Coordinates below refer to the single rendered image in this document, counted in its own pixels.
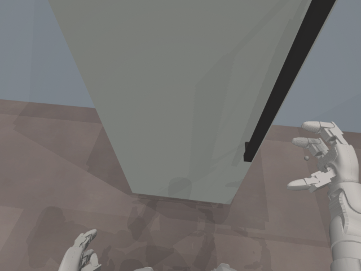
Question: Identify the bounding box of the fridge door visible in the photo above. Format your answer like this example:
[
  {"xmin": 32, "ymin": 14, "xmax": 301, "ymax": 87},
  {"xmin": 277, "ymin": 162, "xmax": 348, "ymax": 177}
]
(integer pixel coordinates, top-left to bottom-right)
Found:
[{"xmin": 48, "ymin": 0, "xmax": 338, "ymax": 204}]

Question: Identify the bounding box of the right robot hand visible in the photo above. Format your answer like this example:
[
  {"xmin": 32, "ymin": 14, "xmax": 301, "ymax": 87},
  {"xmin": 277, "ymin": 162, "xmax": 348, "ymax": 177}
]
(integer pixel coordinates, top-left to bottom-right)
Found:
[{"xmin": 287, "ymin": 121, "xmax": 359, "ymax": 193}]

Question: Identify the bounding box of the handle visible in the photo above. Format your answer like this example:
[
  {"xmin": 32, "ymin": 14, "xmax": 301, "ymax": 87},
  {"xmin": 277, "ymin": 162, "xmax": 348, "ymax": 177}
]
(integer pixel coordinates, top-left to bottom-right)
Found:
[{"xmin": 244, "ymin": 0, "xmax": 336, "ymax": 162}]

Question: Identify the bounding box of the right robot shin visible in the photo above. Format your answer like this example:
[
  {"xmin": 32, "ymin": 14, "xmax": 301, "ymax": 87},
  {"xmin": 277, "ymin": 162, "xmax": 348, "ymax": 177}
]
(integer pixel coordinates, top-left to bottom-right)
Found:
[{"xmin": 218, "ymin": 263, "xmax": 230, "ymax": 268}]

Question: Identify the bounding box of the right robot forearm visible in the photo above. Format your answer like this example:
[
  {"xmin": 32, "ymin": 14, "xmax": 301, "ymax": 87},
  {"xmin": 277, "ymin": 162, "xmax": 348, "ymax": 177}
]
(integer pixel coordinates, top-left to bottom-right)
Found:
[{"xmin": 327, "ymin": 181, "xmax": 361, "ymax": 271}]

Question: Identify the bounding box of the left robot hand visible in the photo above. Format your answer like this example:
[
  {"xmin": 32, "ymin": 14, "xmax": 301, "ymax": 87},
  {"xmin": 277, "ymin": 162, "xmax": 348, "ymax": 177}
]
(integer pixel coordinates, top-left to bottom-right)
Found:
[{"xmin": 58, "ymin": 229, "xmax": 101, "ymax": 271}]

